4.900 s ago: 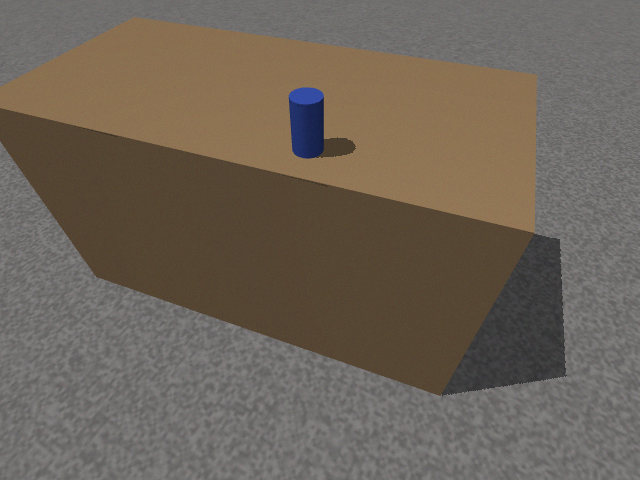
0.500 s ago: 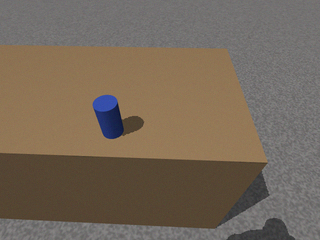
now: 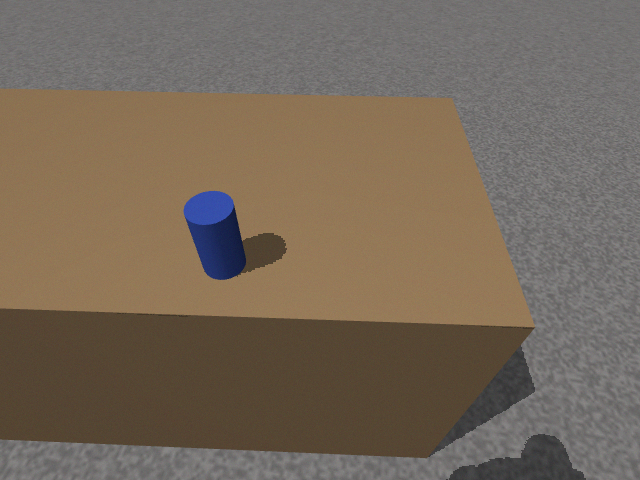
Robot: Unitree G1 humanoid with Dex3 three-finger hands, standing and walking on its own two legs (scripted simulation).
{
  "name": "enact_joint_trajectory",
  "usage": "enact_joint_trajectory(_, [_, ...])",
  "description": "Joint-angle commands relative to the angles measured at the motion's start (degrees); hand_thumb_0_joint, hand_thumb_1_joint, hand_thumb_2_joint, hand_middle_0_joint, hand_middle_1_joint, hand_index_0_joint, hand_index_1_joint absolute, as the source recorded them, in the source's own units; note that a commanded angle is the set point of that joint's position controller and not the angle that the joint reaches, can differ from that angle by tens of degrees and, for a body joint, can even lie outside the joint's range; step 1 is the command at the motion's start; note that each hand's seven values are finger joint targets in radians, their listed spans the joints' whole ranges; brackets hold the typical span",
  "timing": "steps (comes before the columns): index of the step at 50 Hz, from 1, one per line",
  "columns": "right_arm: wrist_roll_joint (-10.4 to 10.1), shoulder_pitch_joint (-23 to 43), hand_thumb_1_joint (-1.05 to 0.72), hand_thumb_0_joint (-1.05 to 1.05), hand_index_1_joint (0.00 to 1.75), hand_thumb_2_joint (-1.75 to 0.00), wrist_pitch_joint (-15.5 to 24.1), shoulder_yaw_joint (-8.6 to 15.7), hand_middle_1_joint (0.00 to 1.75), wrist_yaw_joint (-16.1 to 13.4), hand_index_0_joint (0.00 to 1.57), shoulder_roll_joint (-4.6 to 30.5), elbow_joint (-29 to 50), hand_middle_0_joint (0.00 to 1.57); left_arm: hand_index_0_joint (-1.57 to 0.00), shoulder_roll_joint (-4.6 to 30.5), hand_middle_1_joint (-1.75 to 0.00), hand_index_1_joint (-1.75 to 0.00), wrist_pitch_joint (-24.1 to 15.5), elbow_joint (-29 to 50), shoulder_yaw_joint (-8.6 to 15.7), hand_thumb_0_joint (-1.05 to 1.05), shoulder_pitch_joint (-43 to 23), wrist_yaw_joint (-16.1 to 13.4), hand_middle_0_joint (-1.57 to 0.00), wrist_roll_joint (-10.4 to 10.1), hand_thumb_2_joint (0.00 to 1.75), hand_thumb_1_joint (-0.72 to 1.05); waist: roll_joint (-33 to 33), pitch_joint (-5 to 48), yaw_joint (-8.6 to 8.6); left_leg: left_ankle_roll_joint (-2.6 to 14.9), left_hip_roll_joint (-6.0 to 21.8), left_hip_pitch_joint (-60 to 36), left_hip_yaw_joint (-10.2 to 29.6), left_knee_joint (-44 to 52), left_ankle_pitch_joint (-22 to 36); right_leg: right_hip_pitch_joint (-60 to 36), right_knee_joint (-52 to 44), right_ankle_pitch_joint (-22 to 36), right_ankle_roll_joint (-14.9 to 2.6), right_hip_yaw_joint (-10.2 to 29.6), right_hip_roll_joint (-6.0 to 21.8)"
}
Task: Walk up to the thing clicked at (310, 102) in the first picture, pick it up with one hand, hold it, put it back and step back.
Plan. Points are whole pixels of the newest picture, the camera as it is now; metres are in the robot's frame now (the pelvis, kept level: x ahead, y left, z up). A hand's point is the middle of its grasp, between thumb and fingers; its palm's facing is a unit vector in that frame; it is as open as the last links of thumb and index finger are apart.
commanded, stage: stand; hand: left
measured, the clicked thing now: (217, 237) +0.46 +0.19 +0.03
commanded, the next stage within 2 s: rise first in 1.18 s
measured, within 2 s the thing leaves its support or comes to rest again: neither
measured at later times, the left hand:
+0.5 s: hand out of the picture +0.05 +0.26 -0.16, palm faces -0.02 -0.94 -0.34, open 7.4 cm
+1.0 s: hand out of the picture +0.05 +0.26 -0.16, palm faces -0.02 -0.94 -0.35, open 7.4 cm
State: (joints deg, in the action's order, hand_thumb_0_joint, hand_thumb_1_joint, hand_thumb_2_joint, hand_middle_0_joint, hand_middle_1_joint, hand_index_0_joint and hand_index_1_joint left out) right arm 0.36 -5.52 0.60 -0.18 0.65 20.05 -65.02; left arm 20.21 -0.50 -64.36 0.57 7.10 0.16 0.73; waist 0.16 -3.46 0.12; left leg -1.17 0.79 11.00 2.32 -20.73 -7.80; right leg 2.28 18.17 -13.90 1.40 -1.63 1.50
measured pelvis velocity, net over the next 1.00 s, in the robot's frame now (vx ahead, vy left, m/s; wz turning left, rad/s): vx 0.00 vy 0.00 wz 0.00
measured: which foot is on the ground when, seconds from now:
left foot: down 0.00-1.00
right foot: down 0.00-1.00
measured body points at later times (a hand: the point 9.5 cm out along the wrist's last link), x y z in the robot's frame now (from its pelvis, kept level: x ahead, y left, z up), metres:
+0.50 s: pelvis -0.01 +0.00 +0.00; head +0.00 +0.00 +0.45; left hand +0.05 +0.31 -0.13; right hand +0.07 -0.30 -0.13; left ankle +0.04 +0.13 -0.75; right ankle -0.04 -0.13 -0.75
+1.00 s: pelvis +0.00 +0.00 +0.00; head +0.01 +0.00 +0.45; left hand +0.05 +0.31 -0.13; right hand +0.07 -0.30 -0.13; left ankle +0.04 +0.13 -0.75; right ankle -0.04 -0.13 -0.75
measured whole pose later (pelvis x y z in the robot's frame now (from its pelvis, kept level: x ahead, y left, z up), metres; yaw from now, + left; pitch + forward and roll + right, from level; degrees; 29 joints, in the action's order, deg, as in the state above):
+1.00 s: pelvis +0.00 +0.00 +0.00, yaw +0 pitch -2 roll +0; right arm 0.4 -6.5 0.5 0.0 0.6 20.1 -65.1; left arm 20.4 -0.2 -64.1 0.6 8.8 0.3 0.9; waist 0.3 -3.3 0.1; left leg -1.2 0.6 10.9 2.4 -20.4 -7.4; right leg 2.7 19.2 -14.2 1.3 -1.7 1.7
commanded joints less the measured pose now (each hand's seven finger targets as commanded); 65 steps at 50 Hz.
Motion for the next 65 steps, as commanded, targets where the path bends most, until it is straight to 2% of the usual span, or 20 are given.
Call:
enact_joint_trajectory(1, [-0.02,2.09,-0.9,0.0,0.3,-0.9,0.92,1.98,0.3,-1.08,0.2,12.56,3.42,0.2,-0.2,11.77,-0.3,-0.3,-1.0,3.21,2.07,0.0,-0.47,-0.69,-0.2,-0.12,0.9,0.9,0.13,5.06,0.15,2.31,6.26,-4.43,4.56,1.54,9.95,2.64,-3.66,7.65,-1.83,3.83,6.33])
enact_joint_trajectory(3, [-0.02,1.82,-0.9,0.0,0.3,-0.9,0.92,1.99,0.3,-1.09,0.2,12.47,3.37,0.2,-0.2,11.93,-0.3,-0.3,-0.86,3.19,2.19,0.0,-0.5,-0.68,-0.2,0.08,0.9,0.9,0.69,4.31,-0.14,2.13,6.03,-3.73,4.76,2.39,7.63,3.1,-3.73,6.12,-1.91,3.8,6.13])
enact_joint_trajectory(8, [-0.02,1.86,-0.9,0.0,0.3,-0.9,0.94,2.13,0.3,-1.07,0.2,12.4,3.47,0.2,-0.2,12.12,-0.3,-0.3,-0.96,3.45,2.24,0.0,-0.53,-0.76,-0.2,-0.04,0.9,0.9,-0.51,4.88,0.14,2.26,6.27,-4.39,4.74,1.7,10.9,2.8,-3.55,7.54,-1.83,3.66,6.32])
enact_joint_trajectory(10, [-0.02,1.75,-0.9,0.0,0.3,-0.9,0.94,2.02,0.3,-1.06,0.2,12.18,3.36,0.2,-0.2,12.19,-0.3,-0.3,-0.9,3.28,2.26,0.0,-0.56,-0.67,-0.2,-0.07,0.9,0.9,0.24,3.97,-0.07,2.16,6.0,-3.73,4.74,2.43,7.95,3.04,-3.78,5.47,-2.0,3.97,6.25])
enact_joint_trajectory(13, [0.0,1.89,-0.9,0.0,0.3,-0.9,0.97,2.11,0.3,-1.02,0.2,12.31,3.49,0.2,-0.2,12.2,-0.3,-0.3,-0.91,3.49,2.29,0.0,-0.37,-0.69,-0.2,0.08,0.9,0.9,0.0,4.25,-0.01,2.22,6.01,-3.85,5.01,2.71,6.74,3.22,-3.69,4.84,-2.01,3.71,6.09])
enact_joint_trajectory(16, [0.01,1.72,-0.9,0.0,0.3,-0.9,1.04,2.18,0.3,-1.05,0.2,12.42,3.46,0.2,-0.2,12.35,-0.3,-0.3,-0.95,3.57,2.34,0.0,-0.62,-0.69,-0.2,0.04,0.9,0.9,-0.03,4.66,-0.12,2.39,6.28,-4.31,4.92,2.26,8.52,2.91,-3.43,5.83,-2.08,3.97,6.31])
enact_joint_trajectory(18, [0.02,2.05,-0.9,0.0,0.3,-0.9,0.95,2.22,0.3,-1.0,0.2,12.59,3.44,0.2,-0.2,11.89,-0.3,-0.3,-0.94,3.46,2.16,0.0,0.04,-0.67,-0.2,0.12,0.9,0.9,0.44,3.81,0.03,2.25,6.05,-3.81,5.11,2.83,5.82,3.84,-3.97,3.96,-2.01,3.79,6.09])
enact_joint_trajectory(20, [0.05,2.09,-0.9,0.0,0.3,-0.9,0.92,2.24,0.3,-0.96,0.2,12.29,3.44,0.2,-0.2,12.36,-0.3,-0.3,-0.95,3.47,2.27,0.0,0.05,-0.66,-0.2,0.14,0.9,0.9,-0.17,3.91,-0.04,2.34,6.03,-4.01,4.94,2.57,5.62,4.17,-4.12,3.66,-2.13,4.1,6.25])
enact_joint_trajectory(22, [0.01,1.7,-0.9,0.0,0.3,-0.9,0.97,2.23,0.3,-0.99,0.2,12.53,3.27,0.2,-0.2,12.27,-0.3,-0.3,-0.92,3.56,2.27,0.0,-0.09,-0.62,-0.2,0.06,0.9,0.9,0.62,3.96,-0.15,2.18,5.97,-3.68,5.09,2.98,5.59,3.71,-3.99,3.85,-2.18,4.13,6.2])
enact_joint_trajectory(26, [-0.01,2.06,-0.9,0.0,0.3,-0.9,1.07,2.19,0.3,-0.99,0.2,12.24,3.47,0.2,-0.2,12.41,-0.3,-0.3,-1.03,3.55,2.27,0.0,0.31,-0.69,-0.2,0.05,0.9,0.9,0.08,4.91,0.06,2.33,6.15,-4.43,4.99,2.13,9.36,3.15,-3.49,6.46,-1.93,4.09,6.32])
enact_joint_trajectory(28, [-0.09,1.56,-0.9,0.0,0.3,-0.9,0.97,2.22,0.3,-1.06,0.2,12.38,3.28,0.2,-0.2,12.24,-0.3,-0.3,-0.93,3.6,2.19,0.0,-0.1,-0.74,-0.2,0.06,0.9,0.9,0.05,3.32,-0.3,2.19,5.96,-3.56,5.03,2.64,6.86,3.92,-3.81,4.49,-2.02,4.04,6.22])
enact_joint_trajectory(29, [0.04,1.59,-0.9,0.0,0.3,-0.9,0.98,2.11,0.3,-0.99,0.2,12.23,3.28,0.2,-0.2,12.3,-0.3,-0.3,-1.0,3.69,2.18,0.0,0.24,-0.67,-0.2,0.02,0.9,0.9,0.07,3.98,-0.04,2.31,6.11,-4.17,4.85,2.32,7.25,3.76,-3.68,4.92,-2.08,4.13,6.27])
enact_joint_trajectory(33, [0.0,1.67,-0.9,0.0,0.3,-0.9,0.77,2.37,0.3,-0.98,0.2,12.69,3.2,0.2,-0.2,12.27,-0.3,-0.3,-0.82,3.63,2.18,0.0,0.47,-0.62,-0.2,0.15,0.9,0.9,0.39,3.43,-0.08,2.33,5.81,-2.91,5.15,3.16,2.86,4.17,-4.19,2.26,-2.27,4.13,6.12])
enact_joint_trajectory(40, [-0.03,1.51,-0.9,0.0,0.3,-0.9,0.99,2.24,0.3,-1.07,0.2,12.54,3.33,0.2,-0.2,12.35,-0.3,-0.3,-0.75,3.51,2.34,0.0,0.57,-0.6,-0.2,0.04,0.9,0.9,0.73,3.55,0.07,2.3,6.03,-3.61,5.35,3.09,5.57,3.82,-3.33,3.39,-2.25,4.18,6.01])
enact_joint_trajectory(45, [0.09,1.51,-0.9,0.0,0.3,-0.9,0.94,2.28,0.3,-1.12,0.2,12.56,3.39,0.2,-0.2,12.34,-0.3,-0.3,-0.61,3.49,2.38,0.0,0.8,-0.54,-0.2,0.1,0.9,0.9,0.77,2.8,0.09,2.26,5.79,-2.81,5.48,3.49,2.13,4.53,-3.5,1.89,-2.47,4.22,5.97])
enact_joint_trajectory(51, [0.06,0.75,-0.9,0.0,0.3,-0.9,1.11,2.15,0.3,-1.06,0.2,12.33,3.4,0.2,-0.2,12.67,-0.3,-0.3,-0.89,3.78,2.53,0.0,0.47,-0.59,-0.2,0.06,0.9,0.9,-0.27,4.11,-0.05,2.24,6.04,-3.85,5.25,2.45,7.49,3.42,-3.08,5.24,-2.17,4.32,6.15])
enact_joint_trajectory(57, [-0.04,0.99,-0.9,0.0,0.3,-0.9,0.87,1.96,0.3,-1.12,0.2,11.94,3.55,0.2,-0.2,12.7,-0.3,-0.3,-0.83,3.66,2.46,0.0,0.23,-0.73,-0.2,0.03,0.9,0.9,-0.92,4.05,-0.22,2.22,5.93,-4.35,4.77,1.82,8.16,3.69,-3.41,6.06,-2.13,4.47,6.39])
enact_joint_trajectory(63, [-0.01,0.7,-0.9,0.0,0.3,-0.9,1.03,1.88,0.3,-1.22,0.2,12.0,3.53,0.2,-0.2,12.53,-0.3,-0.3,-0.91,3.83,2.5,0.0,0.35,-0.75,-0.2,-0.26,0.9,0.9,-0.12,5.34,0.0,2.22,6.22,-5.12,4.26,0.76,13.7,2.02,-2.75,11.07,-1.96,4.28,6.43])
enact_joint_trajectory(64, [0.02,1.24,-0.82,0.0,0.22,-0.82,1.0,1.98,0.22,-1.29,0.12,12.27,3.65,0.12,-0.12,12.39,-0.22,-0.22,-0.85,3.81,2.45,0.0,0.63,-0.77,-0.12,-0.2,0.82,0.82,0.5,5.47,0.13,2.34,6.17,-5.54,4.16,0.52,13.13,2.17,-2.97,11.03,-1.97,4.23,6.43])
enact_joint_trajectory(65, [-5.56,21.35,-0.74,0.0,0.14,-0.74,7.34,1.18,0.14,-2.25,0.05,3.15,23.75,0.05,-0.04,1.38,-0.14,-0.14,-5.58,23.91,-0.08,0.0,-19.48,-0.92,-0.04,-4.7,0.74,0.74,3.71,6.15,-2.51,0.59,-0.71,-0.52,-3.59,-2.28,3.16,14.35,3.09,8.03,-1.66,-0.14,-0.97])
